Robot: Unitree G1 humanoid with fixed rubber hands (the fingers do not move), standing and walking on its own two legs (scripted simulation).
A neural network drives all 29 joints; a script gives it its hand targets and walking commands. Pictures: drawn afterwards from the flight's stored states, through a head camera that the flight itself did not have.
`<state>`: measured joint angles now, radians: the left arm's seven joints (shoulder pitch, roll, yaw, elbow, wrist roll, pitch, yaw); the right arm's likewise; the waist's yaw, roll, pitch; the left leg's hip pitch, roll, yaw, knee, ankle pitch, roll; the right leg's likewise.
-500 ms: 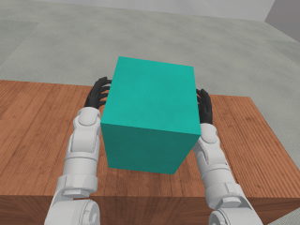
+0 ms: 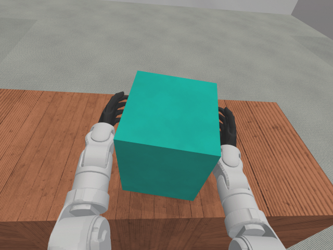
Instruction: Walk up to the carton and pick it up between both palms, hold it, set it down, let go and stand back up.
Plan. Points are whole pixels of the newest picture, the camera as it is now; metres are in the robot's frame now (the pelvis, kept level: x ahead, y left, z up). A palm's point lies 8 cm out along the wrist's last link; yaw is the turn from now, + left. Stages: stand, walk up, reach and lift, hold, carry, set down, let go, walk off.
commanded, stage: set down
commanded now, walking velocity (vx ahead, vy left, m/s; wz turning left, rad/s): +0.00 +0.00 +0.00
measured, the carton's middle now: (167, 139) +0.38 -0.04 +0.07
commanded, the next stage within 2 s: none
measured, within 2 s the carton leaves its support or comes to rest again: rests again in 1.32 s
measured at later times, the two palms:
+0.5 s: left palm (113, 125) +0.41 +0.10 +0.09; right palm (224, 147) +0.34 -0.18 +0.08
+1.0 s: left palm (117, 132) +0.43 +0.10 +0.05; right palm (220, 156) +0.34 -0.18 +0.04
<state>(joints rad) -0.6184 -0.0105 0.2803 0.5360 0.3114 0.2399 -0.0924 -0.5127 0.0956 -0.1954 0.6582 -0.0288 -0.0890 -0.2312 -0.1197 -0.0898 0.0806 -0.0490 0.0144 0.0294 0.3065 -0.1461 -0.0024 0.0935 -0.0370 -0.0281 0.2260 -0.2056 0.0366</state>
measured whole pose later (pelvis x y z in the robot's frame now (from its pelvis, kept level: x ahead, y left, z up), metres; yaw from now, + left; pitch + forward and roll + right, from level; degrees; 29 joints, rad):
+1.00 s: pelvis +0.01 +0.00 +0.00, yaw -1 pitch +4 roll -1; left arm -0.76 0.05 0.33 1.01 0.37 -0.06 -0.10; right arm -0.54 0.18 -0.45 0.92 -0.23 -0.34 -0.24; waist -0.12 -0.08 0.00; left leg -0.26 0.03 0.03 0.33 -0.15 -0.01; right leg -0.10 -0.02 -0.02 0.22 -0.19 0.03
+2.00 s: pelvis -0.01 +0.01 +0.00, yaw -2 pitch +14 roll -2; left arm -0.86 0.07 0.37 1.25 0.40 -0.29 -0.04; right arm -0.60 0.18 -0.64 1.04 -0.35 -0.52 -0.21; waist -0.12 -0.04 -0.07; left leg -0.49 0.05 0.04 0.38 -0.12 0.00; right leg -0.34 -0.01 -0.02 0.26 -0.16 0.03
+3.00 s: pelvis -0.02 +0.03 -0.02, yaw -4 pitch +19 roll -4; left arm -0.79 0.15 0.10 1.17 0.05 -0.25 -0.02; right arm -0.61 -0.02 -0.12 1.13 0.13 -0.50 -0.26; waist -0.11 0.05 -0.15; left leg -0.71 0.06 0.05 0.55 -0.17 0.03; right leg -0.54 0.00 0.00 0.38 -0.18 0.06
